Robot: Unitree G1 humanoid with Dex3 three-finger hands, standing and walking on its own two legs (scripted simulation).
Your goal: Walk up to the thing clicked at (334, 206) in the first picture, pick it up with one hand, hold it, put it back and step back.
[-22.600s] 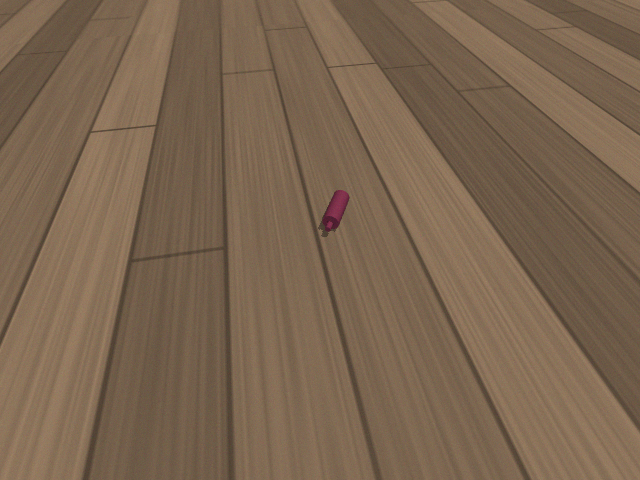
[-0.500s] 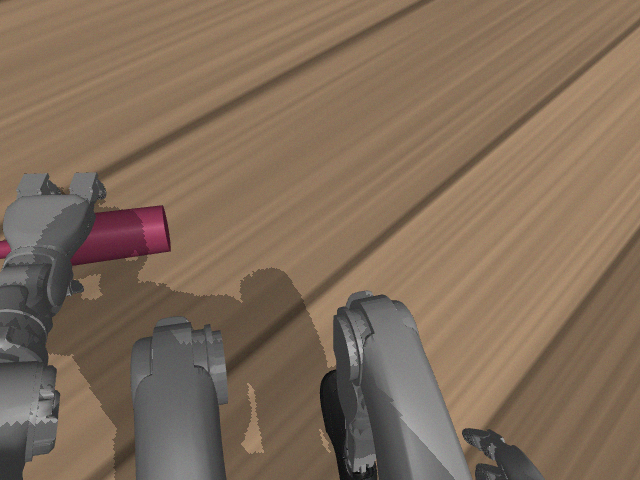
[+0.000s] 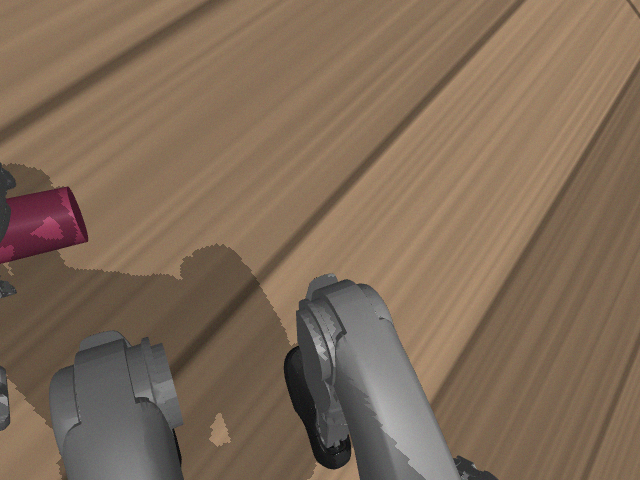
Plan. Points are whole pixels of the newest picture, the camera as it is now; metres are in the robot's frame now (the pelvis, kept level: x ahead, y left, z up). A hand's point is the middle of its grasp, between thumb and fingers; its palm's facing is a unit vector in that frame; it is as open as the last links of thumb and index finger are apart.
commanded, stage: rest palm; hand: left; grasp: from above
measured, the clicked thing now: out of the picture +0.46 +0.32 -0.27
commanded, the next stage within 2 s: close in 1.00 s
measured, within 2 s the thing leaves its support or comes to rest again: neither
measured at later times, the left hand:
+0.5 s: hand out of the picture +0.44 +0.29 -0.24, palm faces -0.46 -0.15 -0.87, open 14.0 cm
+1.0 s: hand (1, 242) +0.45 +0.29 -0.26, palm faces -0.44 -0.13 -0.89, open 13.8 cm
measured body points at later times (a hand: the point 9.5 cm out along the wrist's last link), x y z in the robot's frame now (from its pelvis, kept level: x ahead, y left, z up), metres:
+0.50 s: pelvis +0.00 +0.00 -0.01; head +0.27 +0.10 +0.34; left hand +0.46 +0.30 -0.19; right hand +0.05 -0.26 -0.08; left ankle +0.06 +0.13 -0.28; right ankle +0.10 -0.12 -0.28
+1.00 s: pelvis -0.01 +0.01 -0.01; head +0.27 +0.12 +0.33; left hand +0.47 +0.29 -0.21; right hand +0.03 -0.24 -0.07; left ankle +0.06 +0.13 -0.28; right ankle +0.10 -0.12 -0.28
